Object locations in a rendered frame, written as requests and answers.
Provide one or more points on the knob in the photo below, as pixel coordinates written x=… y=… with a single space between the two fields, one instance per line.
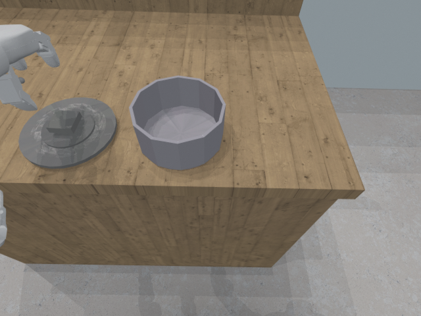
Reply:
x=64 y=122

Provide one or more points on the table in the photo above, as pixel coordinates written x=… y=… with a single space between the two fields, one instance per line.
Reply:
x=283 y=159

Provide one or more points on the robot left hand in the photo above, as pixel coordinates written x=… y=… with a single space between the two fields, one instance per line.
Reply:
x=19 y=41

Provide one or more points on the pot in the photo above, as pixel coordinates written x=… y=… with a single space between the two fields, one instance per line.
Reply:
x=178 y=121

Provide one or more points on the lid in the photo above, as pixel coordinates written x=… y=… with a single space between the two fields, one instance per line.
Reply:
x=93 y=134

